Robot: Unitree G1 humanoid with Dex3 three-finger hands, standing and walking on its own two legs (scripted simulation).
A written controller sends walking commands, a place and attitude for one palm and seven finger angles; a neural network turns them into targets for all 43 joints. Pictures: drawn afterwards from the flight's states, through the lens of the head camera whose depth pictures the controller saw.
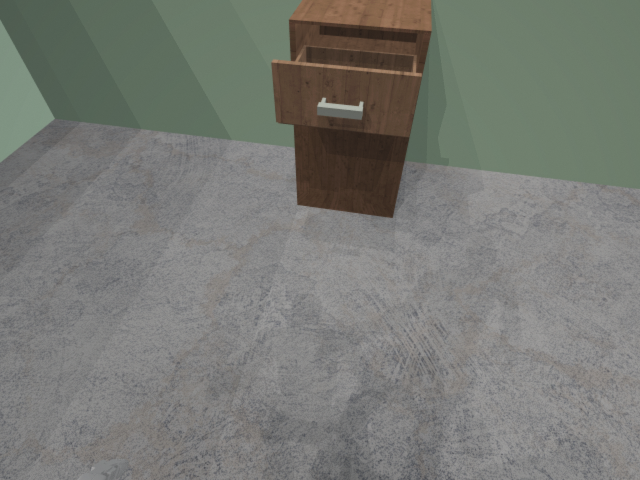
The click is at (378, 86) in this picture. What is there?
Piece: drawer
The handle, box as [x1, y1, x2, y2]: [317, 98, 363, 119]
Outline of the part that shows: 318,103 317,114 361,119 363,102 360,101 358,106 326,103 325,98 322,98 322,100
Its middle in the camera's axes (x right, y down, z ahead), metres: +0.05 -0.36 +1.06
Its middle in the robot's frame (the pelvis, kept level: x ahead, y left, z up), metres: +1.04 +0.00 -0.06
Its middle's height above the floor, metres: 0.71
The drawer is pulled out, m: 0.30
